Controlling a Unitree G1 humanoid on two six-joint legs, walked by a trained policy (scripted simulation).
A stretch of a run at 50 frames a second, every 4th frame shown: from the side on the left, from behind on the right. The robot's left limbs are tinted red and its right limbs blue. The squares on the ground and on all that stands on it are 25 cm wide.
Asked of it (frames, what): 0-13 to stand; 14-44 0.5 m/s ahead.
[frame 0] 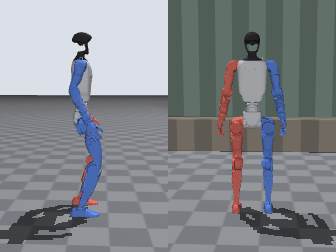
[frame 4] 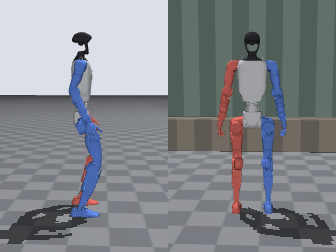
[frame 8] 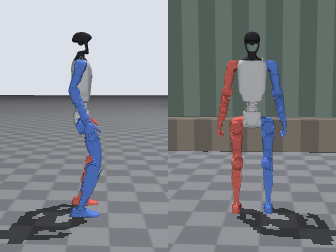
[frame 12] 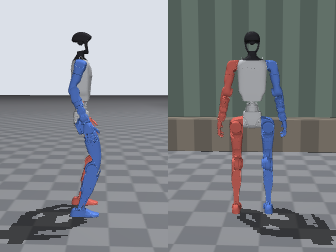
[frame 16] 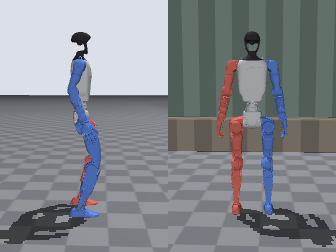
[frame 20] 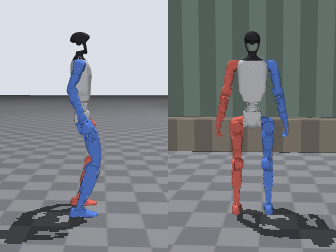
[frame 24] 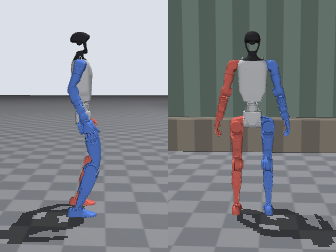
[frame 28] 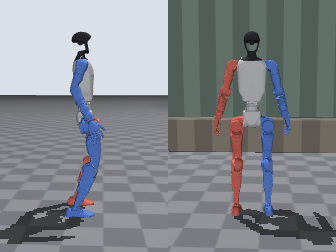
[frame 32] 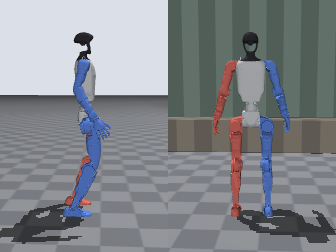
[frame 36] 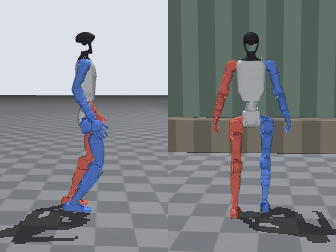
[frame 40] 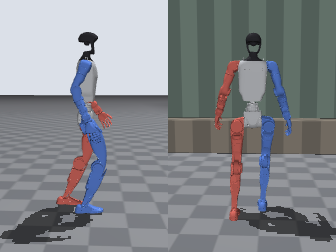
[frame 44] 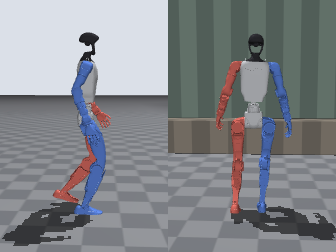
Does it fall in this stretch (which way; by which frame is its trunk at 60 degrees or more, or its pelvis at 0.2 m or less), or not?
no
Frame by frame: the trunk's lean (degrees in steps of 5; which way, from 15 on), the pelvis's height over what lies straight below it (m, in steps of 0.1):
0: 0, 0.8
4: 0, 0.8
8: 0, 0.8
12: 0, 0.8
16: 0, 0.8
20: 0, 0.8
24: 5, 0.8
28: 5, 0.8
32: 5, 0.8
36: 0, 0.8
40: 0, 0.8
44: 5, 0.8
